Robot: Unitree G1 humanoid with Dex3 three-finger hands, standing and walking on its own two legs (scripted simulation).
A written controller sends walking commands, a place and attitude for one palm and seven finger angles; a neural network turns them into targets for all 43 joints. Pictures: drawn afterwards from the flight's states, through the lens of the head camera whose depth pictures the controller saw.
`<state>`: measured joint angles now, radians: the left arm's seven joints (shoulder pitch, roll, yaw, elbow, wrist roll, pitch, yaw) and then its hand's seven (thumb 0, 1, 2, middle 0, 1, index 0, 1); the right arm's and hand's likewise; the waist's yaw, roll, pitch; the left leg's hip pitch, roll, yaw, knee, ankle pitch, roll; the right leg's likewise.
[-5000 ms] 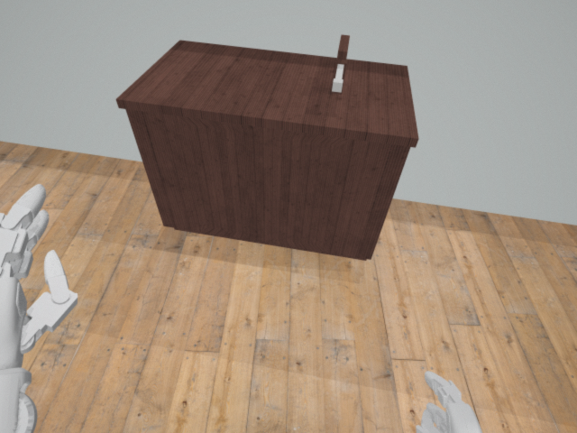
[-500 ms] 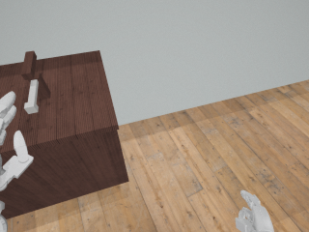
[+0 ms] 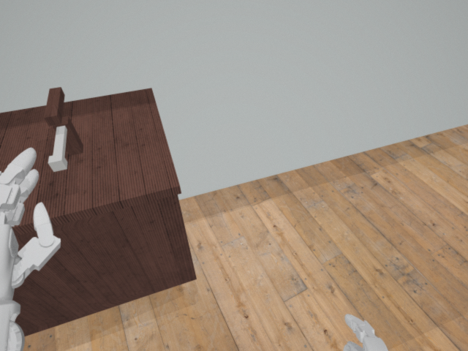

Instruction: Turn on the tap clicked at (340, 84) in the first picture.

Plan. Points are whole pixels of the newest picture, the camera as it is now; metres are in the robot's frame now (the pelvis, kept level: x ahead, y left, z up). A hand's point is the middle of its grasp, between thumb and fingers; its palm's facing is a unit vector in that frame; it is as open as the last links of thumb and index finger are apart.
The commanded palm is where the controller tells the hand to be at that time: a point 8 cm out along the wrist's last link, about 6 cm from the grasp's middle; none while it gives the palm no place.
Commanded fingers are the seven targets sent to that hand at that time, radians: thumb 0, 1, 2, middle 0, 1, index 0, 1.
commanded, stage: come to a stop and stand still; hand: left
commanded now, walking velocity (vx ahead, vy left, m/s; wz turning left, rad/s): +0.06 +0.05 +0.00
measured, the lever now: (58, 162) +0.49 +0.43 +0.03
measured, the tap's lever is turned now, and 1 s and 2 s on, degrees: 0 0 0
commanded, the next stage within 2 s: look again from close up in 0.02 s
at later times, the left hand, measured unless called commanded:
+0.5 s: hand (12, 229) +0.23 +0.30 +0.17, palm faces +0.35 -0.85 -0.39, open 7.4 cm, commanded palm +0.17 +0.32 +0.18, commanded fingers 0.00 0.90 0.90 -0.20 -0.30 -0.20 -0.30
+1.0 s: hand (17, 206) +0.27 +0.31 +0.17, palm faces +0.39 -0.86 -0.35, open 7.4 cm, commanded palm +0.21 +0.34 +0.18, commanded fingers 0.00 0.90 0.90 -0.20 -0.30 -0.20 -0.30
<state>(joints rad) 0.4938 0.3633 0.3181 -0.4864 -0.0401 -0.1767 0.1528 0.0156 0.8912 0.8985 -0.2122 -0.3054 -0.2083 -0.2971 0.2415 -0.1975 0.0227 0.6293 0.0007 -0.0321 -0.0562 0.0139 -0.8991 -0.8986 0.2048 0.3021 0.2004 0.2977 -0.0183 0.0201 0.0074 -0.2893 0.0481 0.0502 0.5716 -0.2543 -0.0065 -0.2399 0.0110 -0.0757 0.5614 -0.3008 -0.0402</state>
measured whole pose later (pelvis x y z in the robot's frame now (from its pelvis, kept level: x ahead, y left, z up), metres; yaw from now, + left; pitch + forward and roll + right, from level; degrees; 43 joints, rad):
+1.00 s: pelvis +0.04 +0.06 +0.00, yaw -1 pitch +0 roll -2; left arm 0.40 0.37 0.37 -0.44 -0.05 -0.23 0.11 0.02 0.89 0.90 -0.21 -0.30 -0.20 -0.30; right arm 0.23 -0.20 0.01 0.59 0.01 -0.10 -0.02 0.01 -0.90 -0.90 0.20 0.30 0.20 0.30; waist 0.01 -0.01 0.02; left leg -0.27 -0.02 0.06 0.63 -0.36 0.08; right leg -0.20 -0.05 -0.02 0.56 -0.35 0.04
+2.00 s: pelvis +0.08 +0.07 +0.01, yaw -1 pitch +0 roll -1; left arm 0.49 0.39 0.37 -0.52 -0.04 -0.24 0.12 0.02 0.89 0.90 -0.21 -0.30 -0.20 -0.30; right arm 0.26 -0.18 0.01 0.59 0.00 -0.11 -0.02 0.01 -0.90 -0.90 0.20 0.30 0.20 0.30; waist -0.01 0.01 0.03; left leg -0.19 -0.05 0.07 0.46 -0.28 0.09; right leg -0.48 -0.02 -0.11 0.87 -0.32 0.00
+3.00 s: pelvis +0.14 +0.10 +0.01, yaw +0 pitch +0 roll -1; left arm 0.22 0.47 0.41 -0.32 -0.01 -0.20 0.08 0.02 0.89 0.90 -0.22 -0.31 -0.21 -0.30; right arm 0.21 -0.22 0.00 0.59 0.00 -0.11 -0.05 0.01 -0.90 -0.90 0.20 0.30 0.20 0.30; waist 0.08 -0.01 0.04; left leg -0.28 0.07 0.05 0.45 -0.17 -0.02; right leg -0.20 0.01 -0.05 0.38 -0.19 0.00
